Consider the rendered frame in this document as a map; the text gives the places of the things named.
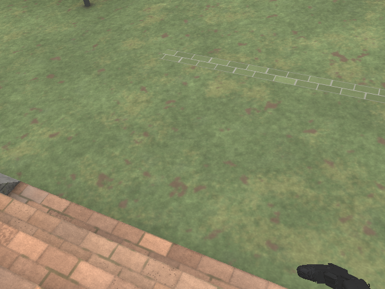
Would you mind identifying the right robot hand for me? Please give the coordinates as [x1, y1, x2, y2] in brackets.
[297, 263, 370, 289]

